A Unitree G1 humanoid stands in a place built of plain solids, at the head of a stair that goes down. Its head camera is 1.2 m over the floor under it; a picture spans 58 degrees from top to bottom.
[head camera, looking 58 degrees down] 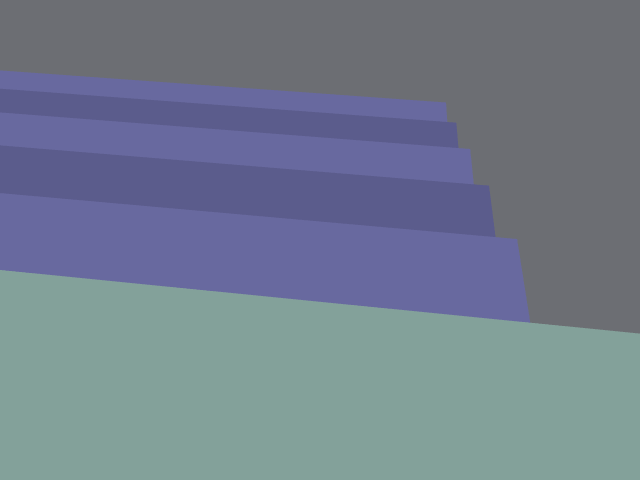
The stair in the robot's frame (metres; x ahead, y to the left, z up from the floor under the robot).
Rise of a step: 0.19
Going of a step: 0.42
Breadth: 4.95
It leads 6 degrees to the right of straight ahead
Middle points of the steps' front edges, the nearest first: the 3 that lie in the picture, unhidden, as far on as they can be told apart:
1.98 1.62 -0.58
2.40 1.58 -0.77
2.81 1.53 -0.97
